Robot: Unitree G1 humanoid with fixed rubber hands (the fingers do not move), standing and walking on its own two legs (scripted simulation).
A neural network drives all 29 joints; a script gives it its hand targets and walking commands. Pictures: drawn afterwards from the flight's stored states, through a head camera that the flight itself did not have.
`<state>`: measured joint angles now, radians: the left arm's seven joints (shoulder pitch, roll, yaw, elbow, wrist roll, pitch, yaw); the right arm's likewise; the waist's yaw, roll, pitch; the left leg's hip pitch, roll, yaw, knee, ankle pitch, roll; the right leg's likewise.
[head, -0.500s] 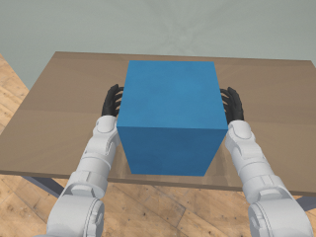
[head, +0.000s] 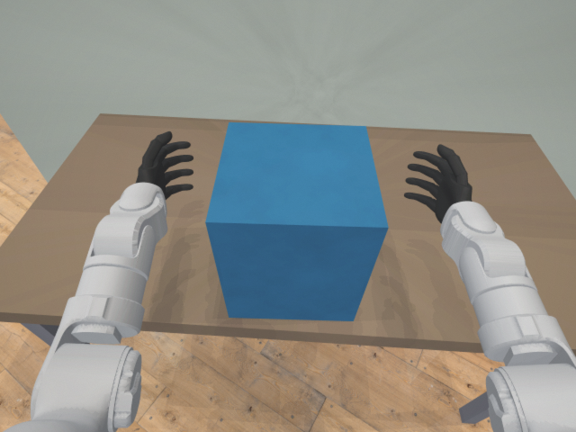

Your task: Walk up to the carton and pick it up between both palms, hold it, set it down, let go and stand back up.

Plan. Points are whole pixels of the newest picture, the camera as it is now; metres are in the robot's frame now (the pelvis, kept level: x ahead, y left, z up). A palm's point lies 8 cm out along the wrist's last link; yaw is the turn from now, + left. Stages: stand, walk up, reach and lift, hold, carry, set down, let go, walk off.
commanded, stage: set down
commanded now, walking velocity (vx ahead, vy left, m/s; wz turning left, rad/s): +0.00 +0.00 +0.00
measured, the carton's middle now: (294, 226) +0.42 -0.02 +0.04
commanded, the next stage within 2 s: none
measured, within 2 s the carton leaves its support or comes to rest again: neither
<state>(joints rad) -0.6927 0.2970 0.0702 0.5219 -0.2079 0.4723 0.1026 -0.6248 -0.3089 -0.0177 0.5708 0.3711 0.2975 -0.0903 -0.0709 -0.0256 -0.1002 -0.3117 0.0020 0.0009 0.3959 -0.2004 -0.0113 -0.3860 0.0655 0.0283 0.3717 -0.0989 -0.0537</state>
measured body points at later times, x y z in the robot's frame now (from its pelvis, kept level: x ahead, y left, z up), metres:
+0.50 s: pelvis -0.01 +0.02 +0.00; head -0.01 +0.02 +0.45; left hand +0.37 +0.19 +0.12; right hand +0.33 -0.24 +0.11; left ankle -0.01 +0.13 -0.74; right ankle +0.05 -0.08 -0.74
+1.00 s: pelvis +0.01 +0.02 +0.00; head +0.01 +0.02 +0.45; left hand +0.31 +0.20 +0.07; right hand +0.27 -0.22 +0.06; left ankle -0.01 +0.13 -0.74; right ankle +0.05 -0.08 -0.74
